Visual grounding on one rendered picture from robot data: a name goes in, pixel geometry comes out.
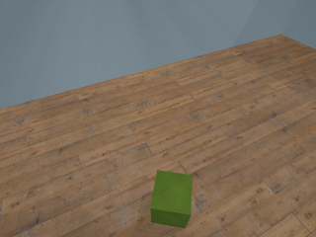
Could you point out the carton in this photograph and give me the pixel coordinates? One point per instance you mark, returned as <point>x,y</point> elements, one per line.
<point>172,199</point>

